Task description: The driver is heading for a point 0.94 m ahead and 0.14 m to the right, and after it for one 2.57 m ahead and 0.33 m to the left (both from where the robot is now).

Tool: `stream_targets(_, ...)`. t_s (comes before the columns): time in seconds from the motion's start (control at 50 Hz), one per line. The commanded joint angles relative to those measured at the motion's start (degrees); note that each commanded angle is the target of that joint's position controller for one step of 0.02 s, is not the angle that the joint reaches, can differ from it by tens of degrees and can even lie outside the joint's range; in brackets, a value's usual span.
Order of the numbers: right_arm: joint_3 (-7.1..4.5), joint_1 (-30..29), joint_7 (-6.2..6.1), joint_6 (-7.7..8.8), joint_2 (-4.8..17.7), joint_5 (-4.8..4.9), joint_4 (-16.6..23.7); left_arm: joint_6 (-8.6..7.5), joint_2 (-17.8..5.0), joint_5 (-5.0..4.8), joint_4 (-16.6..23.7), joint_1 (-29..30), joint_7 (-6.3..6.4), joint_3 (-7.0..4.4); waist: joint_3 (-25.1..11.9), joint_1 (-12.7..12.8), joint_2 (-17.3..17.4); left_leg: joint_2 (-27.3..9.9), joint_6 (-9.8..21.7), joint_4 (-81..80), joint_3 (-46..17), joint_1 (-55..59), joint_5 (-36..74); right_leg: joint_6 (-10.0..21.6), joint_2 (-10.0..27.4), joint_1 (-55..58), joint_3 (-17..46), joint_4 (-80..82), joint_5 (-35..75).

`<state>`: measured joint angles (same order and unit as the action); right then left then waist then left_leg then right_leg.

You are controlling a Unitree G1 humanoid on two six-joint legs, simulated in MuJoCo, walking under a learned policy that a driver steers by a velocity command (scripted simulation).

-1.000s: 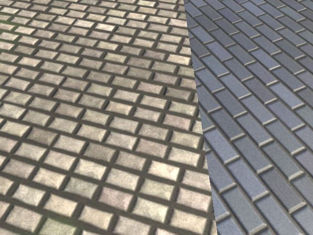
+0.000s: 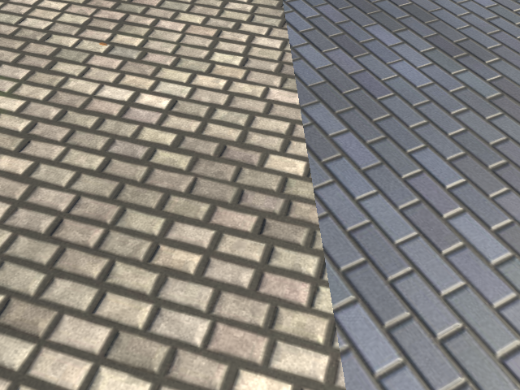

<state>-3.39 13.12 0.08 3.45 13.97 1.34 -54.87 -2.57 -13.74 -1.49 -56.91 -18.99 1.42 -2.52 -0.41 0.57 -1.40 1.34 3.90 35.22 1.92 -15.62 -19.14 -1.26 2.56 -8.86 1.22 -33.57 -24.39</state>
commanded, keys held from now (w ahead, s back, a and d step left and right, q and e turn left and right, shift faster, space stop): w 1.00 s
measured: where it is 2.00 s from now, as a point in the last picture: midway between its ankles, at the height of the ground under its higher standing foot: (283, 219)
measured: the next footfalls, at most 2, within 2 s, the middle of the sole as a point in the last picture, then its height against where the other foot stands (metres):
right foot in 0.46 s outside the picture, level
left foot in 1.02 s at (231, 335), level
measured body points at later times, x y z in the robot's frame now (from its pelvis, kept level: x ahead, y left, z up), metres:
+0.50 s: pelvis +0.23 -0.05 -0.01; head +0.26 -0.05 +0.44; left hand +0.45 +0.19 -0.10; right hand +0.16 -0.31 -0.15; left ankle +0.01 +0.10 -0.68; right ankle +0.34 -0.14 -0.73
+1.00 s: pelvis +0.50 -0.02 +0.00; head +0.53 -0.01 +0.45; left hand +0.45 +0.25 -0.14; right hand +0.73 -0.25 -0.09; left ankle +0.65 +0.10 -0.72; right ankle +0.34 -0.14 -0.73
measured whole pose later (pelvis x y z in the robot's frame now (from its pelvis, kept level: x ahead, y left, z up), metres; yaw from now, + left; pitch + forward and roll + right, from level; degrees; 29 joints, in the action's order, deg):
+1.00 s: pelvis +0.50 -0.02 +0.00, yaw +0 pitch +2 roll -2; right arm -2.3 -0.5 2.2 5.3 13.7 1.1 -48.5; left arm -3.3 -15.1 -0.9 -58.8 -23.0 0.4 -3.3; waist 0.8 4.4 1.2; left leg -2.6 3.4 27.6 1.2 -29.1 -1.4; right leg 0.3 -1.4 5.3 -2.3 -15.6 -22.6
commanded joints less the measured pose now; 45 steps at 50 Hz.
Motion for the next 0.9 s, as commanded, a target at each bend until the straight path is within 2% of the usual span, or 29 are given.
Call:
stream_targets(0.02, -2.96, 10.53, 0.32, 2.15, 9.72, 0.52, -1.83, -1.87, -5.52, -0.15, 6.58, 10.25, -0.22, -0.95, 4.75, -6.72, 6.06, -7.75, 6.27, -13.59, -15.31, 14.32, -1.04, 4.05, 0.24, -19.02, 0.85, -4.25, 9.51)
stream_targets(0.04, -4.21, 17.25, 0.73, 2.18, 14.39, 0.33, -3.19, -2.98, -4.53, 0.43, 7.89, 10.67, -0.03, -0.77, 1.27, -9.08, 18.17, -18.50, 12.79, -21.23, -35.59, 25.89, 3.85, 0.76, -4.91, -30.56, -2.79, -22.12, 2.05)
stream_targets(0.06, -2.51, 16.05, 0.89, 2.63, 9.97, -0.83, -2.90, -3.73, -6.44, -0.16, 8.10, 10.97, -0.29, -1.36, 1.33, -7.38, 13.72, -21.89, 14.02, -21.38, -39.41, 28.07, 9.39, 1.60, -3.47, -37.60, 2.66, -32.69, -7.22)
stream_targets(0.08, -1.66, 13.11, 0.94, 2.97, 7.47, -1.19, -2.06, -4.12, -6.29, -1.05, 7.58, 9.85, -0.85, -1.38, 2.21, -5.29, 9.39, -21.14, 12.63, -20.00, -34.48, 27.53, 12.35, 3.33, -0.88, -39.78, 4.25, -36.88, -4.55)
stream_targets(0.1, -1.25, 11.33, 1.00, 3.09, 6.58, -1.18, -1.38, -4.25, -5.74, -1.26, 7.14, 9.79, -1.24, -1.29, 2.29, -4.33, 6.52, -19.65, 11.21, -20.32, -29.34, 26.95, 13.98, 4.50, 1.18, -41.05, 3.70, -36.96, -0.09)
stream_targets(0.12, -0.68, 10.07, 1.03, 2.89, 5.55, -0.94, -1.18, -4.21, -5.75, -0.90, 7.18, 10.86, -1.51, -1.52, 3.57, -3.71, 4.49, -18.35, 9.79, -21.37, -24.46, 25.44, 17.75, 4.89, 2.94, -41.34, 2.86, -34.22, 3.98)
stream_targets(0.16, 0.07, 10.64, 0.70, 2.06, 4.21, -0.98, -1.65, -3.73, -4.68, -0.16, 7.48, 11.92, -2.16, -1.64, 3.50, -3.16, 5.96, -15.24, 7.70, -23.59, -17.53, 22.27, 22.21, 4.18, 4.18, -37.31, 0.78, -28.06, 8.94)
stream_targets(0.22, -0.03, 10.78, -0.56, 1.22, 6.46, -1.09, -1.62, -3.05, -2.19, 0.41, 9.49, 17.32, -2.67, -0.75, 5.19, -3.57, 5.10, -13.27, 7.68, -26.63, -11.86, 17.01, 23.32, 1.59, 2.96, -33.61, -2.02, -15.37, 14.89)
stream_targets(0.26, -0.33, 10.76, -1.08, 1.15, 8.22, -1.20, -1.56, -2.96, -1.35, 0.33, 11.00, 21.74, -2.86, -0.09, 6.22, -4.33, 5.75, -11.99, 7.04, -28.33, -8.92, 12.31, 21.19, 0.97, 1.19, -28.13, -3.49, -5.87, 20.60)
stream_targets(0.32, -0.75, 13.12, -1.11, 1.43, 8.90, -0.43, -2.94, -2.64, -3.14, -0.17, 12.35, 25.06, -3.18, -0.11, 7.61, -4.63, 7.22, -13.67, 6.85, -30.14, -8.10, 11.30, 19.11, 1.70, 0.20, -23.38, -3.34, -0.07, 25.36)
stream_targets(0.36, -0.99, 12.93, -1.12, 1.34, 8.62, -0.01, -3.52, -2.68, -4.62, -0.25, 13.05, 25.70, -3.48, -0.45, 8.04, -3.47, 6.83, -15.42, 5.90, -28.81, -7.55, 14.99, 22.16, 3.45, 0.41, -23.31, -2.15, 2.25, 25.19)
stream_targets(0.38, -1.20, 12.40, -1.11, 1.14, 8.88, -0.07, -3.52, -2.80, -5.53, -0.18, 13.01, 24.76, -3.62, -0.81, 7.13, -2.39, 6.69, -15.99, 5.24, -26.86, -7.02, 16.92, 26.41, 4.40, 0.06, -21.76, -2.18, 2.91, 24.14)
stream_targets(0.4, -1.45, 11.54, -1.08, 0.88, 9.50, -0.23, -3.29, -2.89, -6.75, -0.07, 12.55, 22.38, -3.64, -1.41, 5.00, -0.67, 7.16, -16.02, 4.53, -23.27, -6.15, 18.24, 35.12, 5.40, -1.08, -17.78, -2.97, 2.94, 22.75)
stream_targets(0.42, -1.57, 10.78, -1.06, 0.49, 9.77, -0.43, -3.06, -2.81, -8.21, 0.05, 11.18, 17.42, -3.48, -2.34, 1.42, 2.18, 7.60, -14.98, 3.53, -16.70, -4.69, 18.33, 44.76, 6.55, -2.75, -10.76, -4.21, 2.57, 21.17)
stream_targets(0.44, -1.22, 10.43, -1.07, 0.00, 8.80, -0.80, -2.72, -2.55, -10.12, -0.08, 8.12, 7.88, -3.14, -3.67, -4.01, 6.53, 7.10, -12.35, 2.05, -5.58, -2.80, 14.96, 48.59, 8.04, -3.96, 1.26, -4.97, 2.50, 20.28)
stream_targets(0.46, -0.34, 11.04, -1.06, -0.25, 6.95, -1.76, -1.44, -2.30, -13.71, 0.42, 5.91, -2.35, -2.60, -4.75, -11.30, 9.63, 1.18, -9.10, 0.31, 12.47, -0.93, 2.50, 33.56, 11.34, 5.76, 18.03, 6.54, 2.06, 15.90)
stream_targets(0.48, 2.08, 18.69, -0.42, 0.93, -2.16, -1.28, -1.11, -2.28, -17.53, 0.97, 4.53, -6.10, -3.07, -5.16, -20.30, 4.98, -15.58, 2.15, -3.11, 33.52, -2.51, -16.98, -7.94, 21.11, 19.66, 33.44, 36.86, 12.24, -0.61)
stream_targets(0.5, 0.85, 14.30, -0.07, 2.42, 3.61, 0.23, -1.27, -2.58, -12.01, 0.47, 4.78, -3.80, -3.30, -3.64, -16.76, 6.53, -10.72, 0.23, -1.85, 41.03, -9.54, -23.45, -12.67, 19.49, 18.62, 29.77, 43.36, 19.39, -8.87)
stream_targets(0.52, -0.23, 8.14, 0.07, 3.38, 7.49, 1.63, 0.98, -3.05, -9.67, 0.47, 5.87, 2.18, -3.20, -2.84, -7.28, 5.24, -8.13, -2.89, -0.50, 42.29, -8.26, -27.60, -7.84, 16.67, 17.15, 21.36, 34.81, 20.23, -6.27)
stream_targets(0.54, -0.31, 5.11, -0.36, 3.75, 7.86, 1.46, 1.65, -3.43, -8.37, 0.94, 6.98, 7.08, -3.27, -2.34, -3.71, 3.34, -2.84, -5.97, -0.03, 39.82, -7.24, -25.03, -2.19, 15.38, 15.16, 12.79, 27.68, 21.32, 1.10)
stream_targets(0.56, -0.77, 4.12, -0.79, 3.53, 7.57, 0.44, 1.65, -3.74, -6.90, 1.60, 7.28, 9.92, -3.49, -1.92, -1.24, 1.45, -1.21, -7.96, -0.16, 36.36, -6.74, -22.06, 1.28, 14.54, 13.08, 5.65, 21.72, 22.40, 8.07)
stream_targets(0.58, -0.94, 5.65, -0.94, 2.81, 6.58, -0.03, 1.30, -4.01, -5.72, 2.19, 7.16, 11.16, -3.59, -1.53, -1.13, -0.72, -2.43, -9.57, -0.12, 34.00, -7.33, -18.04, 3.36, 13.82, 11.21, 1.38, 17.64, 23.72, 11.32)
stream_targets(0.6, -0.88, 6.64, -0.99, 2.07, 5.22, -0.11, 1.03, -4.07, -5.21, 2.13, 6.78, 11.16, -3.72, -1.38, -0.99, -1.64, -3.00, -9.95, -0.31, 32.09, -7.16, -15.99, 3.81, 13.92, 10.36, -0.96, 15.48, 25.05, 12.45)
stream_targets(0.62, -0.84, 6.68, -1.05, 1.46, 4.29, -0.15, 1.05, -4.16, -5.38, 1.88, 6.23, 10.36, -3.64, -1.36, -0.32, -2.09, -2.80, -10.27, -0.66, 30.16, -6.67, -15.62, 3.83, 14.33, 10.00, -2.73, 13.62, 26.22, 13.43)
stream_targets(0.66, -1.03, 3.03, -1.23, 0.75, 4.53, -0.49, 2.45, -4.26, -7.24, 1.82, 5.25, 8.20, -2.96, -1.68, 1.92, -1.95, -1.96, -10.82, -1.82, 25.35, -6.05, -18.98, 7.50, 15.12, 10.00, -4.08, 11.35, 28.42, 14.41)
stream_targets(0.72, -1.24, -3.68, -1.03, 0.83, 4.93, -1.22, 4.65, -3.92, -8.75, 1.68, 4.13, 4.65, -1.79, -1.96, 3.56, -0.40, -0.81, -10.73, -3.42, 15.36, -5.79, -24.31, 17.15, 14.71, 9.73, -1.51, 8.88, 29.42, 17.47)
stream_targets(0.8, -0.51, -11.81, -0.12, 1.50, 3.55, -0.89, 6.72, -3.47, -9.22, 1.00, 2.71, 0.37, -1.10, -1.86, 4.43, 2.23, -0.92, -8.17, -3.88, 2.68, -3.02, -21.51, 26.76, 12.66, 7.66, -0.03, 3.67, 29.15, 20.51)
stream_targets(0.9, 0.26, -19.42, 1.51, 2.07, 3.78, -0.23, 9.77, -2.09, -9.78, 0.61, 0.11, -4.95, -0.95, -2.14, 6.18, 4.36, -0.84, -6.66, -2.90, -4.71, -2.69, -23.28, 23.15, 12.38, 10.90, 9.78, 3.27, 25.20, 23.39)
